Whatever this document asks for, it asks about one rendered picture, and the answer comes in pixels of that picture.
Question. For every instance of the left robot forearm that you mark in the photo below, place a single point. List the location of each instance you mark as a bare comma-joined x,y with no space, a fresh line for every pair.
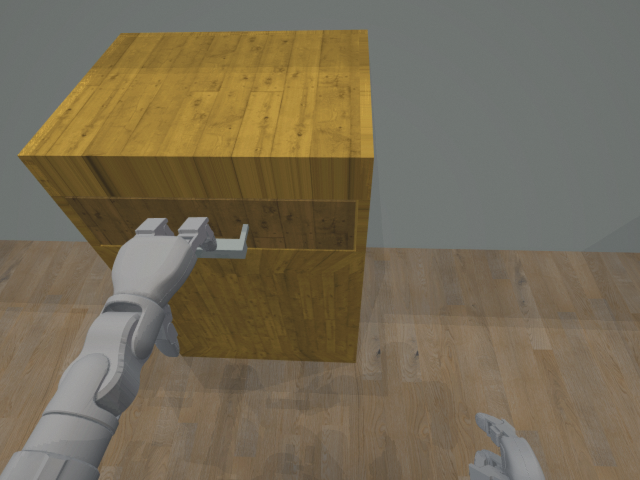
71,437

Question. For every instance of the left robot hand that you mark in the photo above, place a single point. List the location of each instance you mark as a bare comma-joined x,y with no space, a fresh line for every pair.
155,264

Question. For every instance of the cabinet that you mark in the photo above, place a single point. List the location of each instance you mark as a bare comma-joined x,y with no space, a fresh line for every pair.
242,114

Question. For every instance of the drawer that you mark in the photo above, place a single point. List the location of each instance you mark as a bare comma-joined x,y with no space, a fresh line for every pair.
273,223

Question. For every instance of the right robot hand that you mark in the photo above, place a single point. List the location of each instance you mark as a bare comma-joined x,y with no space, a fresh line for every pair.
517,460

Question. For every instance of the handle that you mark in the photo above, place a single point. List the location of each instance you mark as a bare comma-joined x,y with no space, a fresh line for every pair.
228,248

